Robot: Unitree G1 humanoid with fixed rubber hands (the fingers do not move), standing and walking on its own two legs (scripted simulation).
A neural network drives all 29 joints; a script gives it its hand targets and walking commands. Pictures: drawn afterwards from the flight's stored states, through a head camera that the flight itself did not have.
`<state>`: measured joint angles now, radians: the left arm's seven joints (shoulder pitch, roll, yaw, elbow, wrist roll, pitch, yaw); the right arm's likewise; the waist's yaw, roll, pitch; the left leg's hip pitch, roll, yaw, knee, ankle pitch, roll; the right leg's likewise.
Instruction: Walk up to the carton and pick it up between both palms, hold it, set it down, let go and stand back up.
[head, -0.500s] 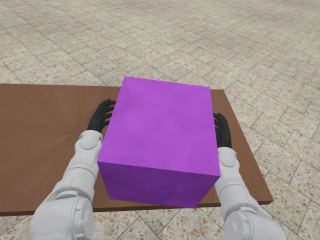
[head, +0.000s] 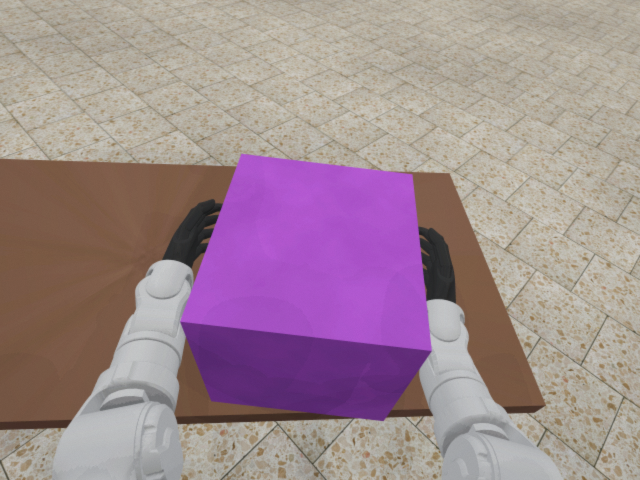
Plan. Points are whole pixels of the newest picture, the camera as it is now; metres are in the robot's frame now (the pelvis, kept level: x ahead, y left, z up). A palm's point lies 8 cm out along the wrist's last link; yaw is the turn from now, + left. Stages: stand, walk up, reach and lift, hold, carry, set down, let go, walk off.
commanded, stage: reach and lift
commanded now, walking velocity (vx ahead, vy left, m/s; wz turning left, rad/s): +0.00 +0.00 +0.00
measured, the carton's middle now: (312, 287) +0.38 +0.00 +0.01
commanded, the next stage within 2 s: none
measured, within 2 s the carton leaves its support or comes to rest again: leaves its support in 0.48 s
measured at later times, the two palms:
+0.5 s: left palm (183, 257) +0.40 +0.17 +0.07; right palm (440, 292) +0.35 -0.16 +0.06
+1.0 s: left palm (193, 259) +0.39 +0.16 +0.07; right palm (452, 292) +0.34 -0.17 +0.06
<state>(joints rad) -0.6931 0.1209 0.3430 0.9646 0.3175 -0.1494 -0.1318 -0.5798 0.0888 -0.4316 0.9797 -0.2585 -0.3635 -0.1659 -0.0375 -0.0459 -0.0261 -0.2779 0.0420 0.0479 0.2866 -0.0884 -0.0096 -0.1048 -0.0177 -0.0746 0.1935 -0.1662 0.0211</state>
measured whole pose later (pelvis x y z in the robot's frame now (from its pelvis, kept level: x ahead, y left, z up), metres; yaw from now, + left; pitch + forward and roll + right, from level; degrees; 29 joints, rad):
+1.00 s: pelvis -0.02 +0.01 +0.00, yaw -2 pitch +9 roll -2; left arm -0.72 0.13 0.17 1.03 0.17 -0.23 0.03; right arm -0.60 -0.03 -0.24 1.04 -0.06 -0.42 -0.18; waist -0.03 -0.04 -0.11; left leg -0.40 0.06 0.08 0.27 -0.04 0.00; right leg -0.24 -0.01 -0.04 0.19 -0.11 0.02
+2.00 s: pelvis -0.04 +0.00 +0.00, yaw -2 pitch -3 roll -1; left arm -0.65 0.05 0.26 0.33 0.19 0.55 0.02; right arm -0.72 -0.12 -0.06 0.71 0.18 0.18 -0.13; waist -0.04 -0.06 -0.04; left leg -0.16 0.05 0.08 0.27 -0.05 0.00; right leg -0.04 -0.01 -0.04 0.26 -0.16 0.02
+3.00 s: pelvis -0.03 -0.01 +0.00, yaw +0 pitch -5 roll -1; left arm -0.66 0.08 0.30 0.18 0.18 0.75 -0.01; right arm -0.81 -0.15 0.00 0.60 0.27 0.41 -0.18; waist -0.07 -0.05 -0.06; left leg -0.13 0.05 0.05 0.29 -0.08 -0.02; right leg 0.01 -0.01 -0.07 0.27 -0.19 0.01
